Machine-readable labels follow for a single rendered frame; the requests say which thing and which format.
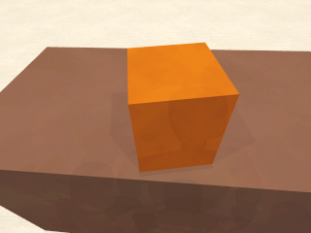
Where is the pedestal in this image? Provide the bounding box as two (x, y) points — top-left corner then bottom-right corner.
(0, 47), (311, 233)

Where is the carton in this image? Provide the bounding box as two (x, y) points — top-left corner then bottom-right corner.
(127, 42), (239, 173)

